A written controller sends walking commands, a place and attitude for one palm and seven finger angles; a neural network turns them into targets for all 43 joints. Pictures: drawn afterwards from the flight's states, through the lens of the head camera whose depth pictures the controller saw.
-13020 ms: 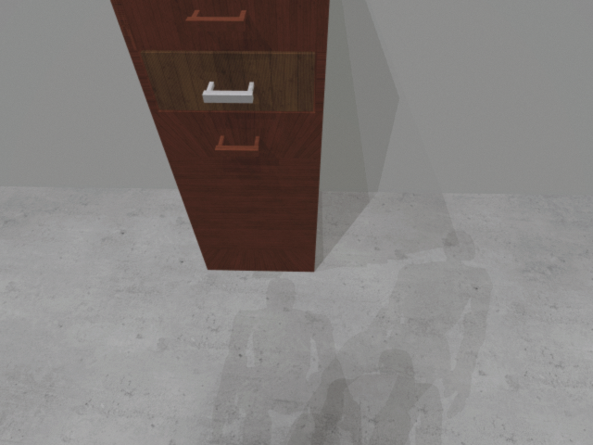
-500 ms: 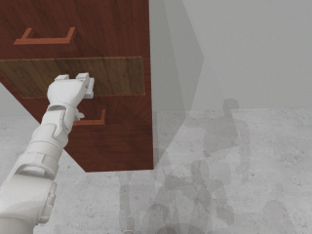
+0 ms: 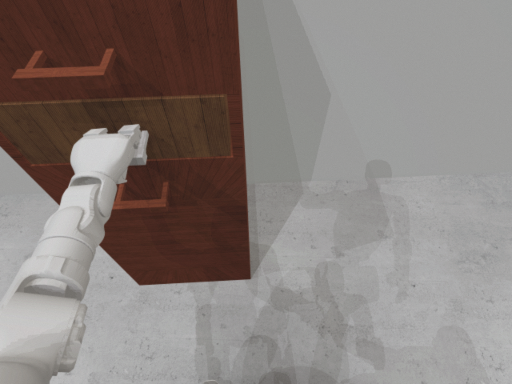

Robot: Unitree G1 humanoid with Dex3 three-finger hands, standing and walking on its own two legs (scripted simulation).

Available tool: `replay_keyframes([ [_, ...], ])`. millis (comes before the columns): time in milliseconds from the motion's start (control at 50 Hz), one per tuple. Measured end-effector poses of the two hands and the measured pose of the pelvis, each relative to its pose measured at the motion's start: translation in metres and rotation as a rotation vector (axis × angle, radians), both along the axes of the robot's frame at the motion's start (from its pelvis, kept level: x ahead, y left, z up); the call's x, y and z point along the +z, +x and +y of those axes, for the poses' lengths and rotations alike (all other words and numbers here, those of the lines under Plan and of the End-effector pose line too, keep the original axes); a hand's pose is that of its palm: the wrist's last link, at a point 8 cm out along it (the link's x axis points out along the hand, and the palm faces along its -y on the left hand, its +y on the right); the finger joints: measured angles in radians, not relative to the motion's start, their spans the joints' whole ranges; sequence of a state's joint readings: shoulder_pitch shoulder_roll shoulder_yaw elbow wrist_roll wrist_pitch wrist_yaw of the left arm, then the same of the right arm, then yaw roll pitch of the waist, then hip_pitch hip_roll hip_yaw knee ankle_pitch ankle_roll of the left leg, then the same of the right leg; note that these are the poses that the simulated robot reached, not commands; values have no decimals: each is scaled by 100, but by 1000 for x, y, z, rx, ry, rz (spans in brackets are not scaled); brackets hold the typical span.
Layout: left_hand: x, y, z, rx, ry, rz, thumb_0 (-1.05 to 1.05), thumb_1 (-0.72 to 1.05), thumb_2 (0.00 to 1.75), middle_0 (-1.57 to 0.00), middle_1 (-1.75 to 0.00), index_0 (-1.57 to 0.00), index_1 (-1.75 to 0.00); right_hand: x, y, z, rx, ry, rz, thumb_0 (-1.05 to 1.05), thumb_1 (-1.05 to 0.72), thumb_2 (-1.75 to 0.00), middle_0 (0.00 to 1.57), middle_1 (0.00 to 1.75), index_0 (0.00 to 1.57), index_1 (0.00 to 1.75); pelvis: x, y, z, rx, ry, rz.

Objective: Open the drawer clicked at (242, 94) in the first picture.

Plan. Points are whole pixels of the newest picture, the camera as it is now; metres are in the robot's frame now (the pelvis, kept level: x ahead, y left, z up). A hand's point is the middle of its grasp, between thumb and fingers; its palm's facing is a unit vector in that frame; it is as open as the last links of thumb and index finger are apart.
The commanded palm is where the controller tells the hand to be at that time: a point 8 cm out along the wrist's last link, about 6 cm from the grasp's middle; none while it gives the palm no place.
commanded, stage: pull the drawer open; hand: left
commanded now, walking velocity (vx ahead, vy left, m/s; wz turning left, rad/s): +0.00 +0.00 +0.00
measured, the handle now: (114, 148) +0.49 +0.24 +0.07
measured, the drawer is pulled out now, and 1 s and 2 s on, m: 0.00 0.08 0.29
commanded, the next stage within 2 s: none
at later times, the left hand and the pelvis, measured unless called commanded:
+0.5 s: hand (111, 203) +0.39 +0.23 +0.05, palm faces -0.04 -0.06 -1.00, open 5.2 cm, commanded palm +0.37 +0.24 +0.11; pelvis +0.02 +0.00 +0.01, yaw +0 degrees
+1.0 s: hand (108, 217) +0.37 +0.23 +0.05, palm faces -0.02 -0.08 -1.00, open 5.2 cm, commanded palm +0.32 +0.23 +0.11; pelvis +0.01 -0.01 +0.01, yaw -1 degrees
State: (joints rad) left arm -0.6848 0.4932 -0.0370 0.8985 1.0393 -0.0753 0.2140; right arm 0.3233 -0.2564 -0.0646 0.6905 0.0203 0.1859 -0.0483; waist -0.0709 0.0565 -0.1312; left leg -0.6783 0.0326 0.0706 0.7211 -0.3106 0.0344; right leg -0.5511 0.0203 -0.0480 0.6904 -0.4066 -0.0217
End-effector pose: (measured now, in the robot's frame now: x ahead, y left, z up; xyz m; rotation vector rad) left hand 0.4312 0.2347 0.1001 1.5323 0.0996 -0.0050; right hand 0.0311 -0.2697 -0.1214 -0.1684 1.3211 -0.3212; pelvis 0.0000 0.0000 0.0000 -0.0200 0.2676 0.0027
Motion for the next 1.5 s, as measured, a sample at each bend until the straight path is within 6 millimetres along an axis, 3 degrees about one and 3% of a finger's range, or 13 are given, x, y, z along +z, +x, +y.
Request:
replay_keyframes([
  [220,0,-14,0,-3,-9,-13,0,79,86,-42,-135,-41,-132,2,23,4,-11,29,-46,1,-91,-90,20,30,20,30,5,13,3,-22,7,-15],
  [480,0,-55,-1,1,-23,-25,0,78,86,-42,-135,-43,-130,11,100,12,83,51,-209,1,-91,-90,20,30,20,30,8,23,2,-8,15,-55],
  [600,0,-60,-1,11,-21,-27,-1,77,86,-42,-135,-43,-132,11,123,14,151,44,-239,1,-91,-90,20,30,20,30,6,18,-3,20,18,-65],
  [740,0,-59,-1,15,-21,-11,-1,78,86,-42,-135,-42,-134,10,120,13,157,43,-236,1,-91,-90,20,30,20,30,5,13,-8,24,19,-68],
  [920,0,-68,-1,16,-36,-24,0,78,83,-42,-135,-41,-134,7,86,4,87,47,-191,1,-91,-90,20,30,20,30,7,11,-8,-5,19,-68],
  [1020,0,-89,-2,17,-48,-46,1,78,82,-42,-135,-42,-134,8,77,1,63,48,-193,1,-91,-90,20,30,20,30,8,14,-6,-22,21,-76],
  [1100,0,-110,-2,16,-52,-58,1,78,82,-42,-135,-42,-134,10,84,3,75,47,-216,1,-91,-90,20,30,20,30,9,16,-3,-24,21,-86],
  [1380,0,-188,-5,54,-84,-72,1,76,82,-39,-135,-42,-134,35,177,37,251,97,-462,1,-91,-90,20,30,20,30,8,15,-2,-5,26,-130],
  [1500,0,-218,-7,77,-90,-70,1,76,83,-37,-135,-42,-135,45,202,55,331,121,-526,1,-91,-90,20,30,20,30,7,11,-6,6,27,-147],
])
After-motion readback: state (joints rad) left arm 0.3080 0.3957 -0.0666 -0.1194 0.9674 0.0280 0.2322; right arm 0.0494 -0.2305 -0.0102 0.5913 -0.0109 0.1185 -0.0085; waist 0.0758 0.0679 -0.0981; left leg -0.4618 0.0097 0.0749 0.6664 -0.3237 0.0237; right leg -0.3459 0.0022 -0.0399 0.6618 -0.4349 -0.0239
